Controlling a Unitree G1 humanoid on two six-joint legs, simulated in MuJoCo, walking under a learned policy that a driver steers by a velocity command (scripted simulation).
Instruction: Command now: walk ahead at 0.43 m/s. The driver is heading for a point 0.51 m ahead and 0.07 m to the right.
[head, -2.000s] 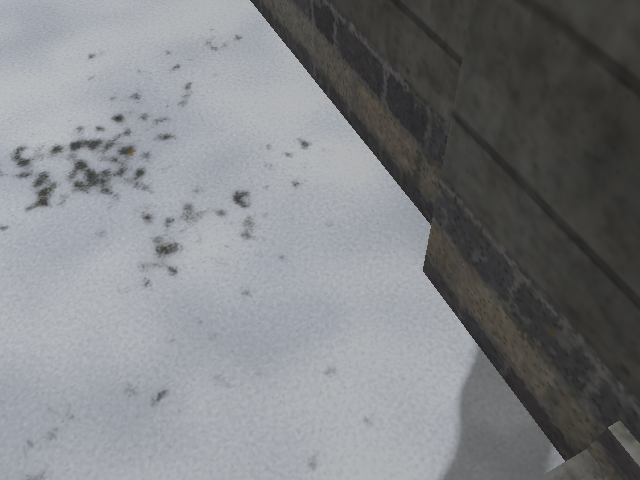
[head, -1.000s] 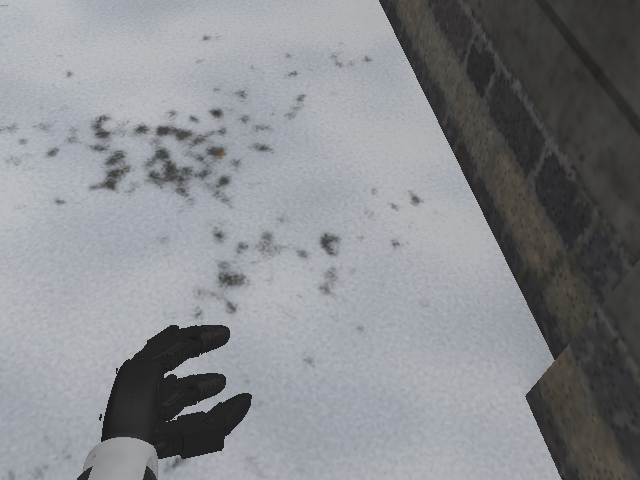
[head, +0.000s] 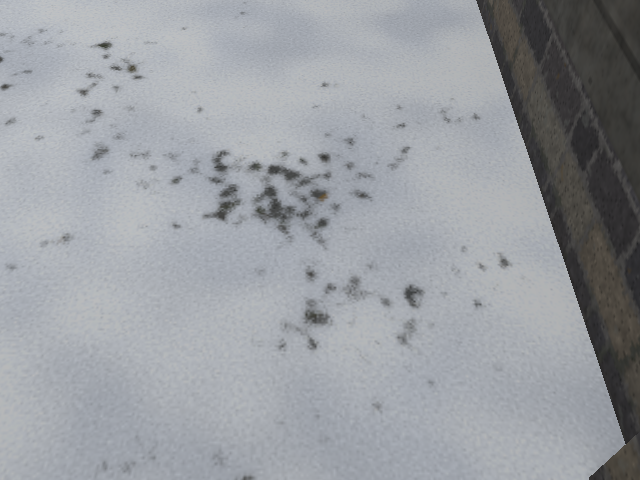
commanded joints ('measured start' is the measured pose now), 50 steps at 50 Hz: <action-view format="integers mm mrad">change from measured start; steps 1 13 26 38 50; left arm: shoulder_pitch -241 253 387 279 107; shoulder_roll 0 130 77 38 23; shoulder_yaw -14 53 4 5 7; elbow -115 95 243 170 131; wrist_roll -7 20 -23 10 30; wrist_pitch -40 -54 -78 -24 5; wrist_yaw -30 35 92 80 106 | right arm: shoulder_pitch -4 -248 -651 -411 -384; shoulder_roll -130 -147 3 -31 -66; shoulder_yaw -39 -34 -9 -13 -9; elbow -36 -146 -273 -142 -40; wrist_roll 11 46 -6 -47 -26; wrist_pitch -13 -121 -90 -74 -31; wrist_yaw -14 10 84 69 39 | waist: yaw -61 134 129 97 90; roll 161 -104 -13 43 110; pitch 91 -137 110 -105 6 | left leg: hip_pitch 26 -932 -408 33 -181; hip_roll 133 90 -7 204 126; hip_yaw -215 -36 73 -169 -144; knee -256 761 -370 -570 -643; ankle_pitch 179 434 876 1323 365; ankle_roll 161 33 35 260 157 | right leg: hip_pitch -7 901 599 204 465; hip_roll -37 -418 -207 -73 -65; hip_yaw -32 489 58 -1 -57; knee -194 -453 -495 367 -224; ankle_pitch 33 -549 123 -591 -371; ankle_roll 8 -341 -142 54 24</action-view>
